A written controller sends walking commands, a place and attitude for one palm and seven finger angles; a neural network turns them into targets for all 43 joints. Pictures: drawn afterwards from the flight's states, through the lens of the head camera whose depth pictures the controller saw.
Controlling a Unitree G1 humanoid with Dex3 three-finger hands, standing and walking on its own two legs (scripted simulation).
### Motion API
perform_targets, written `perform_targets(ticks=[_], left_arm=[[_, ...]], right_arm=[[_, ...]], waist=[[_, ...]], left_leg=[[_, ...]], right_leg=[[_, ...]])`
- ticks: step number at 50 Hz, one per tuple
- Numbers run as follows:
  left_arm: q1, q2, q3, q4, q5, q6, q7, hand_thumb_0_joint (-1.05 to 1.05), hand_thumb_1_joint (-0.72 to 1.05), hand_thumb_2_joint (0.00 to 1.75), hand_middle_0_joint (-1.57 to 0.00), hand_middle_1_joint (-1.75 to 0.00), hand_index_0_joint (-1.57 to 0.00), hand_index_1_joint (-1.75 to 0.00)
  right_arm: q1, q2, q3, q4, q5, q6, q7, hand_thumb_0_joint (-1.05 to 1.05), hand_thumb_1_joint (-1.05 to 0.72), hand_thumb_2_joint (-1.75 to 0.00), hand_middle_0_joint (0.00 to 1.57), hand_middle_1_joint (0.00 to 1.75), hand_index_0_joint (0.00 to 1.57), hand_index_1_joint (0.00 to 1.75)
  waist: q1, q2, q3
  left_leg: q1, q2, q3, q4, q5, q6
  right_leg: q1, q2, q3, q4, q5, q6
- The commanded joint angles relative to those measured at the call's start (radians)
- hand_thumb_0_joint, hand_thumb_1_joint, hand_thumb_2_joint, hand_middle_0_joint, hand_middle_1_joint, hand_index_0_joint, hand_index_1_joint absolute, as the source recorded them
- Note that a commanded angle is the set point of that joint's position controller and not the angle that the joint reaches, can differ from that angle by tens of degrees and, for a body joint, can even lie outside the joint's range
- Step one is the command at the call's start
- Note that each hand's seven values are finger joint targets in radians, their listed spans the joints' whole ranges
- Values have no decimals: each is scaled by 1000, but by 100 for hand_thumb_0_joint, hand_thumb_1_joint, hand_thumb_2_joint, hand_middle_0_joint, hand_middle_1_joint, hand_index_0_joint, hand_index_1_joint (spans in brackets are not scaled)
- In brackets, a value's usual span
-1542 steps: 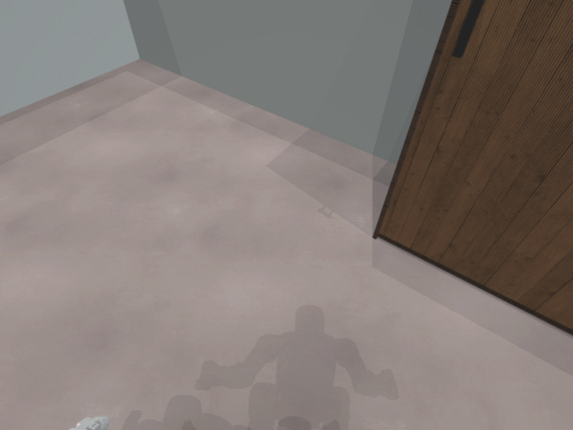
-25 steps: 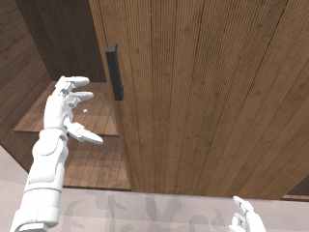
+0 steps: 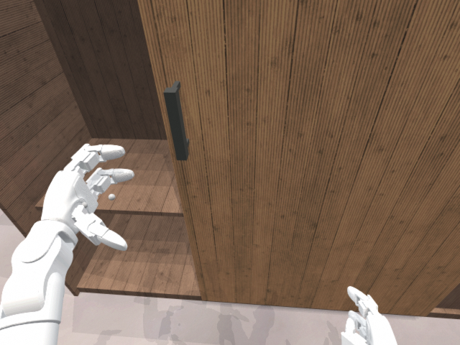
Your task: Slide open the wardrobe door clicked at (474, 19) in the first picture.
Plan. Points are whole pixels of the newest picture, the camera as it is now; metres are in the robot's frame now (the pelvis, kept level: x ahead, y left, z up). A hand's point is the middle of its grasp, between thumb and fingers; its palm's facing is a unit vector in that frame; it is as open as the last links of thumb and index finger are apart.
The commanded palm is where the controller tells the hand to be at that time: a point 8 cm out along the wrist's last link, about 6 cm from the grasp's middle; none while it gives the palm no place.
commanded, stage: draw the hand back to the body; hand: left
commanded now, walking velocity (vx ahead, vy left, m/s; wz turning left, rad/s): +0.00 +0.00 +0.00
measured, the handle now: (179, 121) +0.50 +0.16 +0.18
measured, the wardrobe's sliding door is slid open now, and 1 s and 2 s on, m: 0.58 0.58 0.58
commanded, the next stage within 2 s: step back with the hand held close in 1.26 s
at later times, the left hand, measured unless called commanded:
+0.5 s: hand (69, 228) +0.22 +0.26 +0.17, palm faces +0.39 -0.88 -0.26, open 12.6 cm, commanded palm +0.17 +0.29 +0.17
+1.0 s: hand (37, 240) +0.20 +0.29 +0.17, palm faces +0.47 -0.81 -0.34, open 7.9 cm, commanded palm +0.15 +0.32 +0.18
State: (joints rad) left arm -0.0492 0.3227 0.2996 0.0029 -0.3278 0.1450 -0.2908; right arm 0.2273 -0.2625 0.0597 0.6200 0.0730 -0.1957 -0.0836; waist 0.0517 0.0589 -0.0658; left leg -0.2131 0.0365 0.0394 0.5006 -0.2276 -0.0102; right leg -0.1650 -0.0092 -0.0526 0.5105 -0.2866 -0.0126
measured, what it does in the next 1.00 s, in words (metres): stands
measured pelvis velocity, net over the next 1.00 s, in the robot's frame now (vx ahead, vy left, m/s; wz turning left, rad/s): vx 0.01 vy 0.03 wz -0.01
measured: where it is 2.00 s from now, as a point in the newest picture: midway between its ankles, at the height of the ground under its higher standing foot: outside the picture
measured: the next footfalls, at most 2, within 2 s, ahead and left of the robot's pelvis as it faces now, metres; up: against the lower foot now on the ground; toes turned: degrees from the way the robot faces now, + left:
none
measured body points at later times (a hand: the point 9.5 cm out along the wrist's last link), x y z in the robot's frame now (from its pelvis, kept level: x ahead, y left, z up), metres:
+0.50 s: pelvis -0.01 +0.02 +0.01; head -0.04 +0.00 +0.46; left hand +0.19 +0.30 +0.18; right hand +0.18 -0.20 -0.08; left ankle +0.03 +0.13 -0.74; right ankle +0.00 -0.11 -0.74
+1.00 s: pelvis +0.01 +0.03 +0.01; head -0.02 +0.01 +0.46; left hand +0.17 +0.33 +0.19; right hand +0.21 -0.19 -0.07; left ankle +0.03 +0.13 -0.74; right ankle +0.00 -0.11 -0.74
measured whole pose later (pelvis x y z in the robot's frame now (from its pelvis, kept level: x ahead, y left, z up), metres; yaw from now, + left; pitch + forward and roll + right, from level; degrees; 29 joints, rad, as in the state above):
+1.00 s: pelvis +0.01 +0.03 +0.01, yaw +0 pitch -6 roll +0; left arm 0.44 0.33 0.34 -0.38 -0.08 -0.09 0.09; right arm 0.19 -0.22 0.02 0.66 -0.02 -0.13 -0.08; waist 0.09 0.04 0.02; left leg -0.09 0.01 0.06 0.40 -0.21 0.02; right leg -0.03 -0.03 -0.04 0.36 -0.23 0.02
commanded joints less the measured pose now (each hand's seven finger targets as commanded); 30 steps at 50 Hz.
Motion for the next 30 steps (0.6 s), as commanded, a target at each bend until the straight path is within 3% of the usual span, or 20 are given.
perform_targets(ticks=[1,4,7,9,10,11,12,13,16,20,21,24,26,30], left_arm=[[-251,196,74,-322,0,-39,12,0,-55,20,-25,-115,-25,-115],[-248,218,97,-369,-5,-64,18,0,-55,20,-25,-115,-25,-115],[-226,194,75,-373,-8,-74,11,0,-44,25,-25,-109,-25,-109],[-194,200,81,-348,-12,-65,4,0,-37,29,-24,-104,-24,-104],[-203,272,102,-453,119,-159,164,0,-33,31,-24,-102,-24,-102],[-77,186,66,-351,131,-183,224,0,-30,32,-24,-100,-24,-100],[-22,150,28,-353,154,-205,259,0,-26,34,-24,-98,-24,-98],[2,157,27,-368,169,-226,285,0,-22,36,-24,-96,-24,-96],[-10,160,20,-433,208,-276,339,0,-12,41,-24,-89,-24,-89],[38,198,62,-468,235,-311,379,0,3,48,-23,-81,-23,-81],[61,191,61,-484,239,-317,382,0,7,50,-23,-79,-23,-79],[139,180,64,-494,244,-322,387,0,17,55,-22,-73,-22,-73],[154,173,60,-517,249,-323,389,0,25,58,-22,-68,-22,-68],[213,170,72,-503,248,-316,387,0,39,65,-22,-60,-22,-60]], right_arm=[[-175,-102,-40,-189,-3,-66,-13,0,-90,-90,20,30,20,30],[-173,-103,-38,-174,-9,-83,-23,0,-90,-90,20,30,20,30],[-170,-98,-32,-164,-8,-97,-29,0,-90,-90,20,30,20,30],[-170,-103,-32,-156,-8,-106,-33,0,-90,-90,20,30,20,30],[-202,-85,-37,-144,-51,-101,-27,0,-90,-90,20,30,20,30],[-199,-84,-37,-120,-61,-95,-26,0,-90,-90,20,30,20,30],[-192,-80,-38,-117,-63,-82,-20,0,-90,-90,20,30,20,30],[-189,-85,-47,-112,-65,-73,-17,0,-90,-90,20,30,20,30],[-186,-77,-48,-111,-70,-50,-15,0,-90,-90,20,30,20,30],[-193,-79,-58,-103,-80,-37,-21,0,-90,-90,20,30,20,30],[-191,-77,-59,-104,-83,-35,-20,0,-90,-90,20,30,20,30],[-195,-76,-63,-102,-85,-26,-16,0,-90,-90,20,30,20,30],[-194,-76,-64,-102,-85,-19,-13,0,-90,-90,20,30,20,30],[-194,-79,-67,-106,-84,-5,-8,0,-90,-90,20,30,20,30]], waist=[[13,-17,-95],[7,-24,-92],[8,19,-67],[10,2,-48],[18,-27,86],[5,-61,121],[9,-74,104],[10,-90,74],[8,45,6],[13,-13,-23],[17,10,-37],[20,-18,-22],[19,21,0],[21,-12,45]], left_leg=[[97,-40,-18,-59,71,51],[107,-38,-28,-58,76,52],[113,-39,-35,-75,42,46],[102,-38,-41,-81,22,48],[59,-45,-30,-99,-10,44],[58,-40,-25,-104,-42,39],[69,-34,-27,-117,-57,40],[89,-33,-18,-125,-53,43],[131,-30,-19,-161,-63,37],[159,-25,-17,-168,-6,42],[168,-26,-16,-169,19,42],[170,-20,-20,-174,69,40],[172,-20,-21,-179,86,35],[150,-16,-27,-196,62,33]], right_leg=[[-64,13,14,-115,130,8],[-61,17,13,-121,132,8],[-68,21,5,-128,91,4],[-72,20,6,-138,66,5],[-125,7,42,-230,9,14],[-133,-2,32,-240,-41,14],[-108,-5,29,-235,-60,14],[-86,-2,33,-245,-55,15],[-25,-2,32,-215,-23,5],[18,2,28,-225,26,5],[35,1,26,-218,54,3],[52,4,22,-214,105,3],[50,7,19,-211,126,1],[44,10,17,-218,102,2]])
